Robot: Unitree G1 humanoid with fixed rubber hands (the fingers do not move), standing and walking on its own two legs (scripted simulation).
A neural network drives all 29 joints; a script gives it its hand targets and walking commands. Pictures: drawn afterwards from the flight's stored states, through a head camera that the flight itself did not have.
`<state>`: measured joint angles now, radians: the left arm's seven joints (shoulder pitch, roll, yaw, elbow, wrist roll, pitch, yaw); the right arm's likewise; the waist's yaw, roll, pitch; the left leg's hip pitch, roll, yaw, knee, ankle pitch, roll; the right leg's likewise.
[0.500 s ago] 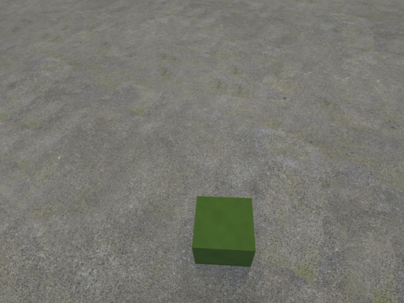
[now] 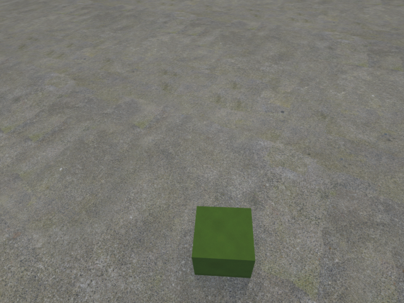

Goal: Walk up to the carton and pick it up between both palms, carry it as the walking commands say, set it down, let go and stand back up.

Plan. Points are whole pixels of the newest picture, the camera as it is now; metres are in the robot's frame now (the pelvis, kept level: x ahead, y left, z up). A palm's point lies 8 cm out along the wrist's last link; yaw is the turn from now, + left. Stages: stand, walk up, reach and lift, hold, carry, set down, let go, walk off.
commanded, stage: walk up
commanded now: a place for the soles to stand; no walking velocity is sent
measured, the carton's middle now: (223, 241) +0.57 -0.04 -0.64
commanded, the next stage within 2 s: reach and lift in 2.00 s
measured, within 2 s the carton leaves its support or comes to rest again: neither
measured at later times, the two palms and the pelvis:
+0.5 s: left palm out of the picture +0.15 +0.26 -0.05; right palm out of the picture +0.13 -0.38 -0.11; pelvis +0.07 -0.07 +0.01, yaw -3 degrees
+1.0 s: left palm (80, 296) +0.19 +0.29 -0.08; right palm out of the picture +0.16 -0.34 -0.09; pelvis +0.08 -0.03 +0.00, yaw -2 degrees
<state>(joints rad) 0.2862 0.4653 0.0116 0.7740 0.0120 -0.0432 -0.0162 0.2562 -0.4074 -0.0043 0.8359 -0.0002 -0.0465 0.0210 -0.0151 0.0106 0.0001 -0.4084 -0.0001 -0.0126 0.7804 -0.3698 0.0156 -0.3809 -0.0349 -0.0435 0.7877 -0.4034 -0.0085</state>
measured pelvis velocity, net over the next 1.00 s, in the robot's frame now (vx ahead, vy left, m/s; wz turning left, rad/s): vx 0.08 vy -0.03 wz -0.04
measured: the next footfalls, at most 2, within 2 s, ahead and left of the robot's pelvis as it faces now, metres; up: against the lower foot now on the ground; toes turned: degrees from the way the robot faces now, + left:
left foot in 0.64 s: +0.17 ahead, +0.08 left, +0.00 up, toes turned -3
